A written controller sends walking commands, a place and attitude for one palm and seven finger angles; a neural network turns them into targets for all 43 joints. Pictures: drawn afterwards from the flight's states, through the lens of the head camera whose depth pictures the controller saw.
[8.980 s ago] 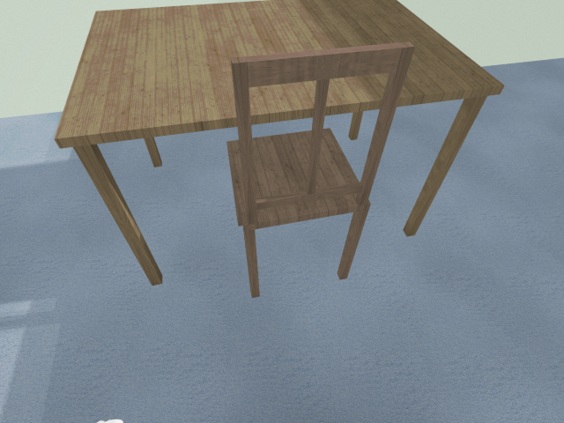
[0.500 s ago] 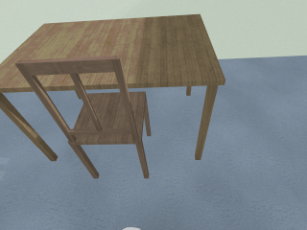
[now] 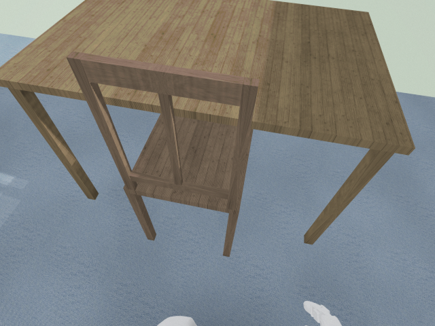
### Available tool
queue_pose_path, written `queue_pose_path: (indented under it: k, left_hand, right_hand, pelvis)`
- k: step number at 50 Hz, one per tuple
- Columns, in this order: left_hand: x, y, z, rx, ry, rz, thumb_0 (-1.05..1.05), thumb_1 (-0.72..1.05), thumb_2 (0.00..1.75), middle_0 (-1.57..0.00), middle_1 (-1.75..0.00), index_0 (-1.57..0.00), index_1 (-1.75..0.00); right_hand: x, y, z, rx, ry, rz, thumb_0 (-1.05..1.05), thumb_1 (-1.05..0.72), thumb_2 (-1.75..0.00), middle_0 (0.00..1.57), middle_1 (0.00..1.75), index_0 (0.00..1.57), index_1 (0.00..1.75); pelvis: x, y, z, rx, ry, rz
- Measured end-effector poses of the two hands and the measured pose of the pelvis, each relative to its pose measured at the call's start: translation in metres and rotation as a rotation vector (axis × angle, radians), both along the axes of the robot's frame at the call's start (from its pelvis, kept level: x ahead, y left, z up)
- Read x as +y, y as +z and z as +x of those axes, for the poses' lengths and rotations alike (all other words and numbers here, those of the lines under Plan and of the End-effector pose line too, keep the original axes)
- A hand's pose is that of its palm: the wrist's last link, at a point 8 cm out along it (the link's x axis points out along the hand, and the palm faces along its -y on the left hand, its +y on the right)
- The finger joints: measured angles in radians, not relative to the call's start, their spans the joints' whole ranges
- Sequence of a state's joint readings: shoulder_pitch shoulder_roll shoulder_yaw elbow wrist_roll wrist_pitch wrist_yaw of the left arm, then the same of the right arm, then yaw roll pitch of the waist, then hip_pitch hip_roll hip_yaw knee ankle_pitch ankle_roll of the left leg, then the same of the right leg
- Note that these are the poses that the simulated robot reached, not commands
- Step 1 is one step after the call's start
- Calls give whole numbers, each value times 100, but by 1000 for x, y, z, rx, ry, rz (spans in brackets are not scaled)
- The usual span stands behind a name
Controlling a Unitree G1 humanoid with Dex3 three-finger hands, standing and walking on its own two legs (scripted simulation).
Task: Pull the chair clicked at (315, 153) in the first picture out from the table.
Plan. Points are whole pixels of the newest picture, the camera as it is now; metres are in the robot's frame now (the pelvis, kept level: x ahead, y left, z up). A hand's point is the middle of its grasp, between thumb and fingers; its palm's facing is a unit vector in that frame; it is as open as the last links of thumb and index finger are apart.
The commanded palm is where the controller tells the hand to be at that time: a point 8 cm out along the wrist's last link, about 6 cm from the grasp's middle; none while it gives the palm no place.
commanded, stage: come to a stop and stand still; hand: left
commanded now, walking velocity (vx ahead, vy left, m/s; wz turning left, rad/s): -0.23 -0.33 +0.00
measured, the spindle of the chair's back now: (173, 146) +0.50 +0.19 -0.04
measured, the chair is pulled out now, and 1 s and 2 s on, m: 0.00 0.00 0.00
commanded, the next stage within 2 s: none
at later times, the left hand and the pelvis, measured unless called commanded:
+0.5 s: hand out of the picture +0.08 +0.19 -0.15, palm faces -0.05 -0.97 -0.23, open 7.4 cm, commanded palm none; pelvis +0.00 +0.00 +0.02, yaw -2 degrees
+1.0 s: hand out of the picture -0.04 +0.06 -0.16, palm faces +0.04 -0.99 -0.16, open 7.4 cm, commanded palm none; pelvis -0.01 -0.08 +0.02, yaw -1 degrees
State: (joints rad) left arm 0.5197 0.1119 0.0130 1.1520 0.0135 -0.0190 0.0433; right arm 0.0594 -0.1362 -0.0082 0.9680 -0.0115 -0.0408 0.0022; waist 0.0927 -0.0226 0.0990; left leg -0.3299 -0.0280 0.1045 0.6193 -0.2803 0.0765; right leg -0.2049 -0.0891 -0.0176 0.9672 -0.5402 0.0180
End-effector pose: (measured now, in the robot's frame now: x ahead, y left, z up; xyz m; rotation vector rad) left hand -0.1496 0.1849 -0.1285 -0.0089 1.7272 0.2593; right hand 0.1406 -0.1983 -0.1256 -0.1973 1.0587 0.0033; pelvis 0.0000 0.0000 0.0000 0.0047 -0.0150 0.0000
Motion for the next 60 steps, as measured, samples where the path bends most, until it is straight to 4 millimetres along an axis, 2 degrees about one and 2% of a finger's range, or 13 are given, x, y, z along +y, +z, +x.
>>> queue_pose_path:
  k: [4, 8, 11, 15, 19, 23, 28, 31, 34, 40, 50, 55, 60]
  left_hand:
    - [30, -9, 73, -140, -56, 18, 1, 91, 90, -20, -30, -20, -29]
    - [52, -11, 143, -281, -123, 30, 1, 91, 90, -20, -30, -20, -29]
    - [66, -10, 185, -369, -156, 48, 1, 91, 90, -20, -30, -20, -29]
    - [77, -4, 221, -446, -193, 71, 0, 91, 90, -19, -30, -20, -29]
    - [78, 1, 234, -465, -233, 85, 0, 91, 90, -19, -30, -20, -29]
    - [67, 5, 232, -444, -271, 85, 0, 91, 90, -19, -30, -20, -29]
    - [40, 10, 218, -415, -305, 84, 1, 91, 90, -19, -30, -20, -29]
    - [20, 9, 204, -415, -307, 100, 1, 91, 90, -19, -30, -20, -29]
    - [2, 16, 186, -394, -300, 109, 1, 92, 90, -20, -30, -20, -29]
    - [-22, 12, 152, -359, -256, 100, 1, 93, 90, -20, -30, -20, -29]
    - [-73, 0, 101, -261, -160, 13, 1, 91, 90, -20, -30, -20, -29]
    - [-88, -1, 86, -210, -123, -13, 1, 91, 90, -20, -30, -20, -29]
    - [-92, 0, 83, -186, -105, -12, 1, 90, 90, -20, -30, -20, -29]
  right_hand:
    - [14, 10, -13, 38, -58, -15, 0, -91, -90, 20, 30, 20, 30]
    - [4, 24, -20, 27, -138, -67, -4, -94, -90, 21, 30, 20, 30]
    - [-8, 29, -37, 67, -172, -111, -3, -93, -90, 21, 30, 20, 30]
    - [-23, 31, -71, 137, -222, -151, -2, -92, -90, 21, 30, 20, 30]
    - [-32, 29, -113, 214, -269, -158, -1, -91, -90, 20, 30, 20, 30]
    - [-35, 21, -155, 300, -306, -127, 0, -91, -90, 20, 30, 20, 30]
    - [-37, 4, -201, 401, -334, -48, 1, -91, -90, 20, 30, 20, 30]
    - [-41, -10, -222, 446, -345, 7, 1, -91, -90, 20, 30, 20, 30]
    - [-44, -15, -232, 469, -339, 48, 1, -91, -90, 20, 30, 20, 30]
    - [-52, -19, -230, 456, -309, 79, 1, -91, -90, 20, 30, 20, 30]
    - [-79, -16, -204, 428, -258, 35, 1, -91, -90, 20, 30, 20, 30]
    - [-88, -14, -187, 418, -239, 12, 0, -91, -90, 20, 30, 20, 30]
    - [-91, -14, -167, 397, -224, 1, 1, -91, -90, 20, 30, 20, 30]
  pelvis:
    - [12, 11, 13, -11, -7, -5]
    - [19, 17, 17, -11, -16, -18]
    - [20, 20, 18, -11, -21, -32]
    - [18, 22, 16, -7, -28, -46]
    - [13, 23, 11, 0, -35, -48]
    - [5, 23, 4, 7, -40, -41]
    - [-13, 20, -6, 16, -41, -18]
    - [-28, 14, -12, 15, -44, 12]
    - [-39, 17, -15, 2, -41, 3]
    - [-61, 17, -16, -25, -31, 4]
    - [-80, 15, -13, -24, -13, 0]
    - [-85, 15, -7, -17, -8, 1]
    - [-86, 15, 0, -15, -7, 2]
